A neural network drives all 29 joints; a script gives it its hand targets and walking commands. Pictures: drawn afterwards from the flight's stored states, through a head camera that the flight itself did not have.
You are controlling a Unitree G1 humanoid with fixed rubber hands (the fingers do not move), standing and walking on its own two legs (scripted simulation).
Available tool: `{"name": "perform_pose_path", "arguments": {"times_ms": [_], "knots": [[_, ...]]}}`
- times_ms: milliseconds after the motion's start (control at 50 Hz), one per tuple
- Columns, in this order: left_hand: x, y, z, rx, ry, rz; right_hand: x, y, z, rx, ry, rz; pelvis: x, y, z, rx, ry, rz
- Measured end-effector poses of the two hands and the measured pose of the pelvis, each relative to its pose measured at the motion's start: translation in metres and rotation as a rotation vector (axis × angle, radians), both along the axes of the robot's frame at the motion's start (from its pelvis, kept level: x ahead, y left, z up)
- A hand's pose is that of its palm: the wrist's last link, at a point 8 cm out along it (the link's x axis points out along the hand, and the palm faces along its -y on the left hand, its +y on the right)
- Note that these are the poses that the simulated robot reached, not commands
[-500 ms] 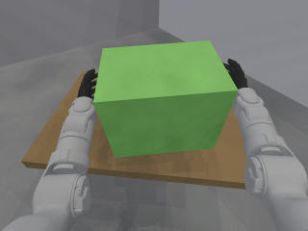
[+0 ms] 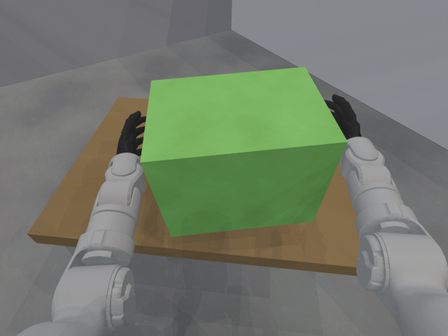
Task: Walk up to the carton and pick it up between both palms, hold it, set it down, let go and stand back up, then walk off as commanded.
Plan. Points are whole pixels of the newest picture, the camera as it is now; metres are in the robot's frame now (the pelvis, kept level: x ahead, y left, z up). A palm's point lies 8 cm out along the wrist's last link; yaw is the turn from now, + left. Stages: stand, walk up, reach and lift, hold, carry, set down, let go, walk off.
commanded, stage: set down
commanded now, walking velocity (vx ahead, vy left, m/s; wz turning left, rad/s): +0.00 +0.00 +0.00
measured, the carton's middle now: (236, 154) +0.44 -0.01 +0.08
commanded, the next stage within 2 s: none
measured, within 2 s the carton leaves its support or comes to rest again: neither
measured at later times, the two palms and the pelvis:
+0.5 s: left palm (138, 160) +0.40 +0.18 +0.10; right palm (345, 144) +0.42 -0.22 +0.13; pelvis +0.01 +0.00 +0.00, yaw +0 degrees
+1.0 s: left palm (145, 166) +0.41 +0.17 +0.08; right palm (342, 151) +0.43 -0.23 +0.10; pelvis +0.02 +0.00 +0.00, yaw +0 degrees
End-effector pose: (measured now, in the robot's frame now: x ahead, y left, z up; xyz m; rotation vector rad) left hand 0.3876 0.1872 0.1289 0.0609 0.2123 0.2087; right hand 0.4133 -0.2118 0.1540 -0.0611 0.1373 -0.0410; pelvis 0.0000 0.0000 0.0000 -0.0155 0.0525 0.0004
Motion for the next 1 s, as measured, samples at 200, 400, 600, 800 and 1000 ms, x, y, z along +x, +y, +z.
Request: {"name": "perform_pose_path", "arguments": {"times_ms": [200,400,600,800,1000], "knots": [[0.003,-0.003,-0.010,-0.004,0.009,0.002,0.003,-0.003,-0.010,-0.004,0.013,0.002,0.004,-0.001,0.000,0.001,0.009,0.000],[0.007,-0.007,-0.024,-0.010,0.042,-0.003,0.007,-0.007,-0.023,-0.015,0.049,0.001,0.008,-0.002,0.001,0.002,0.018,0.000],[0.013,-0.010,-0.028,-0.006,0.029,-0.005,0.011,-0.011,-0.028,-0.016,0.040,0.003,0.012,-0.003,0.001,0.004,0.027,0.000],[0.015,-0.014,-0.042,-0.008,0.050,-0.007,0.013,-0.015,-0.041,-0.020,0.066,0.003,0.017,-0.004,0.002,0.005,0.038,0.001],[0.019,-0.015,-0.053,-0.010,0.064,-0.010,0.017,-0.016,-0.052,-0.032,0.084,0.004,0.019,-0.004,0.001,0.005,0.057,0.000]]}}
